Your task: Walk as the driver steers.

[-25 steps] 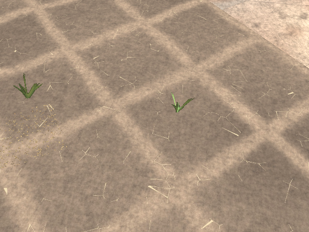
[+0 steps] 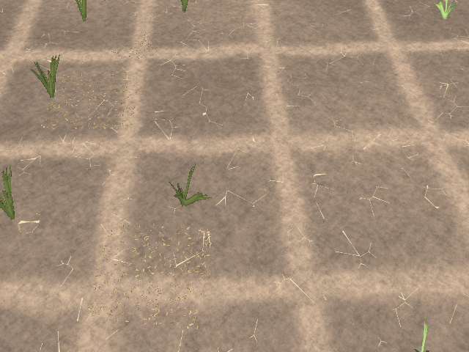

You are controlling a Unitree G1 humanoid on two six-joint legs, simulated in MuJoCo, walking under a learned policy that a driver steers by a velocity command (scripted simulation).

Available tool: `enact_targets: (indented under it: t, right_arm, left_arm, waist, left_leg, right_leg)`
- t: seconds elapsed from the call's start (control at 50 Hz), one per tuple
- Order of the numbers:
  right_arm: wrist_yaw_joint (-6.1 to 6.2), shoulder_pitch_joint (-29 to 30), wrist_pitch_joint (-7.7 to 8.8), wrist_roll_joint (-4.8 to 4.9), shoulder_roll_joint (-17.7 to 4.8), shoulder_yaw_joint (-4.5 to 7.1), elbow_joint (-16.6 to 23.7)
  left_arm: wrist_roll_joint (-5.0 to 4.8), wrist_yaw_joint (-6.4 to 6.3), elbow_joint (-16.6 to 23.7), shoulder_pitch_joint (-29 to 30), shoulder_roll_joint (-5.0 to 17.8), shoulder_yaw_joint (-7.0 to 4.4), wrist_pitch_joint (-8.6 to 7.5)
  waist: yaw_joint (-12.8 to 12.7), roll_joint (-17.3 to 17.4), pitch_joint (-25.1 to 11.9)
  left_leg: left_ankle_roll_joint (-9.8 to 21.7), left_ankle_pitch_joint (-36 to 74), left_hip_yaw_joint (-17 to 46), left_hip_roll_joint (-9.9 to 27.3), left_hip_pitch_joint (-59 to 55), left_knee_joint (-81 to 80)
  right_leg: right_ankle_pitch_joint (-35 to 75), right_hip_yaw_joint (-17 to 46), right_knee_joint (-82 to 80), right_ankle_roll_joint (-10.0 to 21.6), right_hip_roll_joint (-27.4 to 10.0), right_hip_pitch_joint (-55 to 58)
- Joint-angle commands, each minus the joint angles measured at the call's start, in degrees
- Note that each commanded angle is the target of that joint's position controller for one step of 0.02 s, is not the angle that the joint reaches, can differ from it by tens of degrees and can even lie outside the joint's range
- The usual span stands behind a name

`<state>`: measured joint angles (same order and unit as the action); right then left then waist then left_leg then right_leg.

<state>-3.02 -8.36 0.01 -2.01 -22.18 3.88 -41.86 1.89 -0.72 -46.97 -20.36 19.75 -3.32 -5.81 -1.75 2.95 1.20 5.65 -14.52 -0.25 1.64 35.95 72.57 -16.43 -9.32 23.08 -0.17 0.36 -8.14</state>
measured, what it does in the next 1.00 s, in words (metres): walks ahead, turning right: left foot, then right foot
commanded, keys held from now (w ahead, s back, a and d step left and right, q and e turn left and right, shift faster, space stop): w+q+shift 0.04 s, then w+shift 0.06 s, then w+e+shift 0.90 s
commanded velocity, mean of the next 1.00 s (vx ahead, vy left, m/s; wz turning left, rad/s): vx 1.00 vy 0.00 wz -0.40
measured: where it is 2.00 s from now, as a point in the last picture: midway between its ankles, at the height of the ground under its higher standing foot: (383, 85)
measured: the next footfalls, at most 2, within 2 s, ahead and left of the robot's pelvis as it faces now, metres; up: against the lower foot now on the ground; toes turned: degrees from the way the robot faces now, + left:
left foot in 0.22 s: +0.40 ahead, +0.09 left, +0.00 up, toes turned +10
right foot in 0.66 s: +0.84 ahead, -0.04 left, +0.00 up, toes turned -14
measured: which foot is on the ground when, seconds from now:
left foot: up 0.00-0.20, down 0.22-0.66, up 0.68-1.00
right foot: down 0.00-0.20, up 0.22-0.64, down 0.66-1.00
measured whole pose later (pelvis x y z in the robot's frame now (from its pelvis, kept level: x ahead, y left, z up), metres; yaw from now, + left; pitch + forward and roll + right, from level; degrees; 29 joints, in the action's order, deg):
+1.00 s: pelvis +0.96 -0.05 +0.00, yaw -27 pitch +3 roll +1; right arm -1.0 3.0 3.6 -2.2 -14.3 -2.9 -32.6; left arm -0.3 0.9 -49.1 -26.7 17.9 -4.6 -3.5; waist -7.4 0.0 1.6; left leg -2.7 0.7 4.7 6.1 40.7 37.4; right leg -19.8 13.0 17.1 10.1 10.7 2.6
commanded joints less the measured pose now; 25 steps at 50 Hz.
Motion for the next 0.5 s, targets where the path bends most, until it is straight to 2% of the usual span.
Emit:
enact_targets:
  t: [0.02,0.04,0.08,0.1,0.12,0.16,0.18,0.2,0.22,0.24,0.26,0.28,0.3,0.32,0.34,0.36,0.38,0.4,0.42,0.46,0.5]
  right_arm:
    - [-1.66,4.79,-0.13,-0.15,3.64,-2.56,8.12]
    - [-2.0,6.25,-0.05,0.15,3.37,-2.78,8.83]
    - [-2.8,10.84,0.34,0.05,3.38,-3.58,10.12]
    - [-3.09,12.79,0.64,-0.11,3.74,-3.96,10.27]
    - [-3.0,13.48,1.05,-0.22,4.2,-4.29,9.7]
    - [-2.04,10.14,1.63,-0.74,1.43,-3.66,7.71]
    - [-1.34,4.38,1.87,-1.28,-0.68,-2.83,6.02]
    - [-0.29,-6.28,1.94,-1.32,-2.81,-1.63,2.59]
    - [1.07,-16.48,1.94,-1.86,-6.0,-0.08,-0.65]
    - [2.33,-17.78,2.15,-2.42,-11.19,1.06,-1.86]
    - [2.73,-17.06,2.4,-2.47,-12.62,1.68,0.6]
    - [3.02,-15.13,2.77,-1.27,-8.94,1.74,-0.6]
    - [3.01,-12.01,3.69,-0.96,-5.99,0.87,-2.13]
    - [2.74,-9.48,4.57,-1.13,-3.02,0.42,-2.86]
    - [2.94,-7.65,5.17,-1.05,-0.59,-0.31,-3.17]
    - [2.97,-8.1,5.75,-0.52,0.5,-0.68,-3.67]
    - [2.58,-9.11,6.52,0.16,2.57,-1.11,-4.75]
    - [2.43,-9.34,7.12,1.07,2.2,-0.98,-5.54]
    - [2.33,-9.34,7.57,1.31,2.39,-0.91,-5.91]
    - [2.3,-9.63,8.13,1.07,3.3,-1.29,-6.63]
    - [2.52,-9.78,8.37,0.99,3.05,-1.49,-7.03]
  left_arm:
    - [-0.62,0.86,1.4,1.19,0.32,0.74,-2.09]
    - [-0.53,0.89,1.28,1.93,0.68,0.69,-2.34]
    - [-0.29,0.98,0.22,0.36,1.98,0.59,-2.73]
    - [-0.25,1.01,-0.65,-1.78,3.2,0.43,-2.8]
    - [-0.27,1.05,-1.86,-4.97,3.95,0.52,-2.75]
    - [-0.48,0.3,-2.9,-6.93,8.42,-0.04,-1.62]
    - [-0.58,-0.23,-3.27,-6.62,10.52,-0.26,-0.69]
    - [-0.57,-0.59,-3.39,-5.34,11.58,-0.19,0.17]
    - [-0.88,-0.46,-3.0,-3.68,11.11,-0.04,0.68]
    - [0.04,0.56,-1.51,-7.66,2.04,1.44,0.8]
    - [-3.91,0.13,1.28,-11.74,2.18,1.4,0.61]
    - [-3.38,-0.26,2.56,-2.48,6.15,0.42,0.49]
    - [-3.19,0.22,2.8,-0.8,3.85,0.8,0.42]
    - [-2.57,0.59,1.37,-0.99,2.41,0.98,1.03]
    - [-1.86,1.25,-0.3,-2.43,1.27,0.97,2.31]
    - [-1.49,1.96,-0.9,-5.63,-0.38,1.13,3.52]
    - [-1.23,2.29,-1.23,-4.38,-0.91,0.92,4.37]
    - [-1.02,2.72,-0.21,-2.19,-2.04,0.95,5.02]
    - [-0.88,3.06,0.85,1.66,-2.14,0.93,5.35]
    - [-1.26,3.69,3.84,8.47,-3.38,1.37,5.1]
    - [-1.67,4.27,5.36,12.31,-3.85,1.97,4.65]
  waist:
    - [3.25,-7.12,2.65]
    - [3.65,-6.9,3.4]
    - [3.08,-4.06,6.51]
    - [2.27,-3.43,7.38]
    - [1.41,-3.31,7.3]
    - [4.41,-6.87,4.15]
    - [8.23,-8.46,0.14]
    - [13.56,-9.6,-5.2]
    - [18.65,-9.6,-9.55]
    - [11.92,4.51,-15.49]
    - [9.82,6.79,-27.19]
    - [10.86,-3.19,-18.1]
    - [7.65,-2.38,-7.34]
    - [4.93,-5.37,-2.21]
    - [2.62,-5.89,-0.35]
    - [0.78,-1.62,-1.06]
    - [0.35,-2.31,0.69]
    - [-0.19,-0.57,2.2]
    - [0.23,-1.17,3.7]
    - [0.57,-0.02,6.06]
    - [0.61,0.04,6.22]
  left_leg:
    - [-0.26,6.78,2.39,4.96,8.29,-3.99]
    - [-0.25,10.54,0.89,4.42,6.81,-8.12]
    - [0.62,15.59,-3.2,2.29,0.96,-20.76]
    - [1.59,16.99,-5.62,0.6,-2.56,-25.75]
    - [2.56,17.76,-7.06,-1.84,-7.08,-28.6]
    - [3.91,11.19,-8.62,-7.0,-13.87,-31.75]
    - [4.84,6.44,-7.94,-8.69,-21.69,-33.05]
    - [6.12,4.32,-4.67,-8.39,-33.11,-35.36]
    - [7.38,3.88,-0.19,-4.42,-46.6,-40.16]
    - [6.87,0.24,16.71,12.9,-58.84,-37.74]
    - [11.8,-2.89,44.13,25.36,-67.49,-47.05]
    - [9.38,-2.14,36.39,20.71,-58.55,-51.72]
    - [8.73,2.51,28.49,18.58,-47.82,-53.95]
    - [7.17,7.17,22.11,16.02,-39.72,-56.02]
    - [4.79,8.29,15.22,12.61,-34.17,-58.3]
    - [4.62,7.89,12.29,13.3,-30.63,-60.34]
    - [3.04,12.17,8.81,11.76,-29.63,-61.25]
    - [2.58,12.27,5.77,11.71,-28.9,-63.25]
    - [1.38,13.4,2.35,10.45,-28.42,-65.19]
    - [-1.01,23.91,-6.19,6.99,-27.49,-66.52]
    - [-2.45,32.01,-11.82,4.92,-28.16,-66.98]
  right_leg:
    - [19.25,7.28,-14.69,4.4,-15.0,0.95]
    - [22.33,3.14,-15.43,3.66,-13.2,-0.37]
    - [27.76,-2.13,-18.63,3.08,-11.01,-3.25]
    - [32.75,-3.48,-20.03,3.07,-11.12,-2.92]
    - [43.12,-3.3,-20.5,3.54,-11.85,-1.92]
    - [68.41,-3.29,-13.23,4.59,-13.67,5.21]
    - [76.22,-2.9,-3.21,5.35,-14.92,6.26]
    - [76.78,-1.57,10.12,6.0,-15.6,4.56]
    - [65.11,-1.04,27.73,5.89,-13.25,-3.15]
    - [-7.06,1.76,52.14,5.61,-4.44,-17.19]
    - [-12.8,13.91,67.99,5.84,1.21,-31.01]
    - [-3.35,15.16,65.25,6.12,-2.71,-35.01]
    - [0.0,13.52,60.36,5.84,-4.5,-35.14]
    - [1.21,13.76,56.35,5.43,-6.6,-32.69]
    - [2.11,14.08,54.25,5.14,-7.65,-28.9]
    - [2.62,13.91,52.89,4.49,-8.15,-25.71]
    - [2.98,14.08,51.63,4.51,-9.11,-26.42]
    - [3.47,13.38,50.02,4.12,-9.51,-28.79]
    - [5.81,12.42,48.69,3.88,-9.93,-31.13]
    - [12.69,8.93,42.12,4.16,-8.69,-33.0]
    - [19.13,5.02,33.81,5.4,-6.92,-30.98]
Keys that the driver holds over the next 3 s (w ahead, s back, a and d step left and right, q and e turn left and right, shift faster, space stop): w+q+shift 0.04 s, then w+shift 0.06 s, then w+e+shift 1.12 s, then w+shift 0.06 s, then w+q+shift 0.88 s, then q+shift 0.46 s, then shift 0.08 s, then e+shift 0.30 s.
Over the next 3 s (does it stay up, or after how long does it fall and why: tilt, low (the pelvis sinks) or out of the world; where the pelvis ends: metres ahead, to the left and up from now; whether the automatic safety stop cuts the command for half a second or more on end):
stays up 2.17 -0.71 0.00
